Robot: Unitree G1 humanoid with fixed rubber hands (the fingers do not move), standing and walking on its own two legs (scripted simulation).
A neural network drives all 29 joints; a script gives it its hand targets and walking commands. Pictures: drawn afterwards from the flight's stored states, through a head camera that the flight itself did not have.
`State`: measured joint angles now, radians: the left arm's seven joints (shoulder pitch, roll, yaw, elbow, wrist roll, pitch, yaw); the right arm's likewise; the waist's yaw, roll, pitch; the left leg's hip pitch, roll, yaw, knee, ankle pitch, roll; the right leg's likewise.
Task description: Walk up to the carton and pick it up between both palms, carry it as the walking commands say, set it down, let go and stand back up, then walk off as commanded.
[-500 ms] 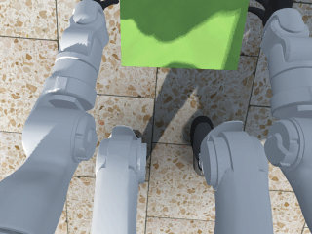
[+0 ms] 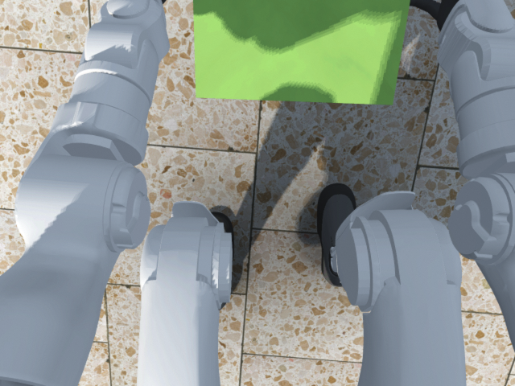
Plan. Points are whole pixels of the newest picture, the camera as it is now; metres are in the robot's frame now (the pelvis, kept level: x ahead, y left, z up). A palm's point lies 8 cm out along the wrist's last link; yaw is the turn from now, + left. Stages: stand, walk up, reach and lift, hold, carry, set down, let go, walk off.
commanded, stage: set down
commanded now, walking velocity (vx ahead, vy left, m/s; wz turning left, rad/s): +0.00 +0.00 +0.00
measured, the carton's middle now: out of the picture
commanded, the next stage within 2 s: none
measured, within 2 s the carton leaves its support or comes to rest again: rests again in 0.08 s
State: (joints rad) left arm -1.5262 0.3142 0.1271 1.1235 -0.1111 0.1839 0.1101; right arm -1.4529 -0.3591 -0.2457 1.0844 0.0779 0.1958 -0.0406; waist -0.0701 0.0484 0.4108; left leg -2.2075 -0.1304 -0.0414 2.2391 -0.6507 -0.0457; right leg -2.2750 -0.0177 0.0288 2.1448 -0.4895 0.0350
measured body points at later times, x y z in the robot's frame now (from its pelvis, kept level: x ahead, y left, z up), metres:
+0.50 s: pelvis +0.01 +0.00 -0.01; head +0.39 -0.02 +0.23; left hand +0.58 +0.11 -0.20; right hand +0.54 -0.23 -0.20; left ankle +0.10 +0.11 -0.34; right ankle +0.14 -0.13 -0.34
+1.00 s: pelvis +0.00 +0.00 -0.01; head +0.38 -0.01 +0.22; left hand +0.58 +0.12 -0.20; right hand +0.54 -0.23 -0.20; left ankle +0.10 +0.11 -0.34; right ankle +0.13 -0.13 -0.34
